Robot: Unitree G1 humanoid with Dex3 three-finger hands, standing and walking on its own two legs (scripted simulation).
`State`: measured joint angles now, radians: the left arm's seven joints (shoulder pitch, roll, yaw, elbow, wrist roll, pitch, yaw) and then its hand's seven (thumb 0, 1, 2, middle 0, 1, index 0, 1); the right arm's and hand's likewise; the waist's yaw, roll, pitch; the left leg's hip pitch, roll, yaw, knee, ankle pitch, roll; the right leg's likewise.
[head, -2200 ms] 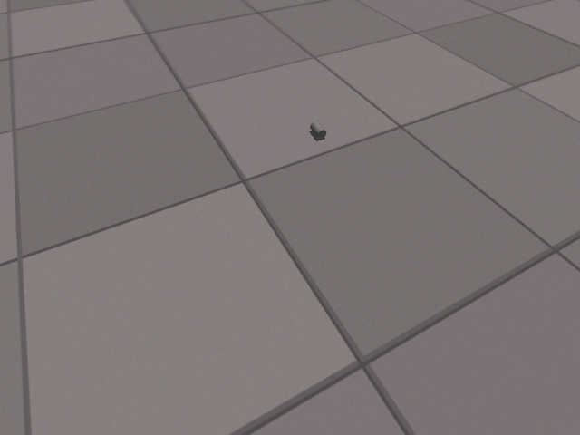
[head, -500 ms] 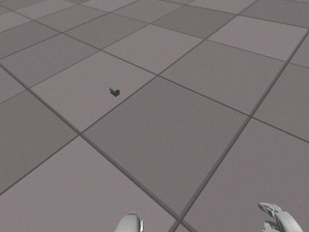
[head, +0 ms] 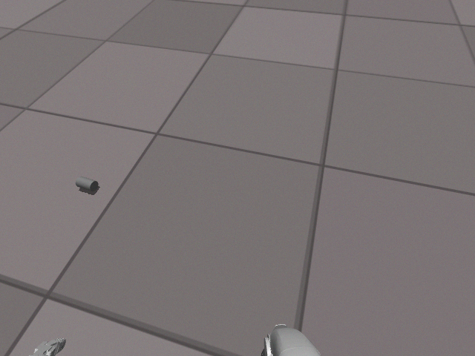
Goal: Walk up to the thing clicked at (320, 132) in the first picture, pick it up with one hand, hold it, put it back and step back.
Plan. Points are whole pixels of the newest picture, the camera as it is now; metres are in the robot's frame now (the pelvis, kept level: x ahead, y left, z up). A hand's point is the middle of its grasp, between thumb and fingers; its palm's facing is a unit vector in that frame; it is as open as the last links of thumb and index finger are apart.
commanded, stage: walk up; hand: left
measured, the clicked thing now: (87, 183) +1.13 +0.69 -0.74
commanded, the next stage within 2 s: none
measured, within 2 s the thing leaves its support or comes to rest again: neither
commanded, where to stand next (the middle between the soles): +0.69 +0.67 m, yaw -29 degrees
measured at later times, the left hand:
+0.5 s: hand out of the picture +0.21 +0.44 -0.13, palm faces -0.15 -0.81 -0.57, open 7.4 cm
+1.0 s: hand (3, 220) +0.52 +0.53 -0.14, palm faces -0.30 -0.78 -0.55, open 7.4 cm
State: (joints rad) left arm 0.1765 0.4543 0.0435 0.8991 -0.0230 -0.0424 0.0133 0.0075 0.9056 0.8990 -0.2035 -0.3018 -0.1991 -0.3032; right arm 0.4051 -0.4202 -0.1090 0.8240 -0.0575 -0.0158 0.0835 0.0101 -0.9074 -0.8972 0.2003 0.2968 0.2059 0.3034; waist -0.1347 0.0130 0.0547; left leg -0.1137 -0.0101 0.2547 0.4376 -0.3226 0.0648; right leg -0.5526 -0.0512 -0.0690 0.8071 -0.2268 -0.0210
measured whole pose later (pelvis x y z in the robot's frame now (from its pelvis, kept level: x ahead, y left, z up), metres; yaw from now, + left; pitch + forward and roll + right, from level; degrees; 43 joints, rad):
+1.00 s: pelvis +0.33 +0.28 -0.03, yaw -18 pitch -2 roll -2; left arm 0.25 0.40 0.04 0.83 0.00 -0.08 0.10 0.00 0.90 0.90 -0.21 -0.30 -0.20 -0.30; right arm 0.29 -0.41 -0.10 0.74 -0.07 0.08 0.07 0.01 -0.91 -0.90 0.20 0.30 0.21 0.30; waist -0.08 0.12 0.14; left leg -0.29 -0.02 0.14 0.90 -0.51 0.02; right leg -0.42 0.05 -0.12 0.69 -0.26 -0.09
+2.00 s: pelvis +0.53 +0.61 -0.03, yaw -26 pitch -3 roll -1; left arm 0.31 0.41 0.06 0.84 0.04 -0.08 0.10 0.01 0.90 0.90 -0.21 -0.30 -0.21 -0.30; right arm 0.25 -0.49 -0.11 0.73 -0.06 0.11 0.08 0.01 -0.91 -0.90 0.20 0.30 0.21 0.30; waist 0.01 0.15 0.11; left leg -0.55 0.09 -0.15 1.22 -0.41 -0.01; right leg -0.42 -0.09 -0.02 0.75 -0.27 0.00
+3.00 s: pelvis +0.62 +0.70 -0.02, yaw -30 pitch -2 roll +1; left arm 0.05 0.38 0.03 1.00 0.01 0.00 -0.01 0.01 0.90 0.90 -0.20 -0.30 -0.20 -0.30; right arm 0.13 -0.38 0.00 1.00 0.00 -0.05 -0.01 0.01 -0.91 -0.90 0.20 0.30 0.21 0.30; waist -0.01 -0.02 0.08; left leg -0.28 0.05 0.02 0.64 -0.33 -0.05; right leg -0.32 -0.01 0.01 0.71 -0.35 -0.01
